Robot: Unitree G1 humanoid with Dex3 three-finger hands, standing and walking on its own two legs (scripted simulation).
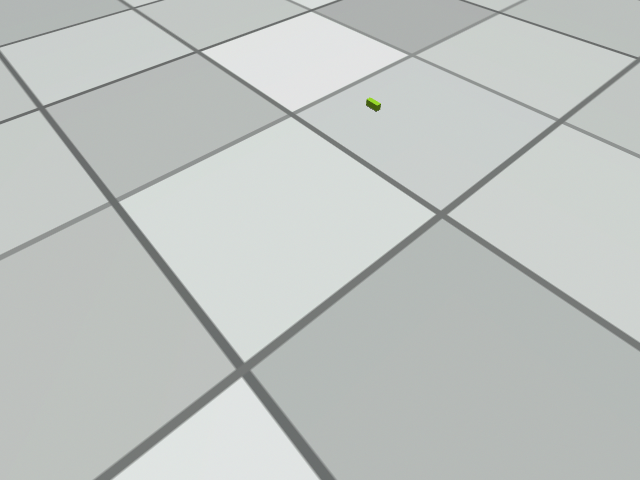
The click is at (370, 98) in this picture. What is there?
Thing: small brick
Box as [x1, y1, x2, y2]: [366, 97, 380, 110]
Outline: 366,100 367,105 375,110 379,109 380,103 370,97
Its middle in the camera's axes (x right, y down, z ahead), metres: +0.32 -0.78 +2.24
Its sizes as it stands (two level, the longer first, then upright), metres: 0.086 0.031 0.036
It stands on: the floor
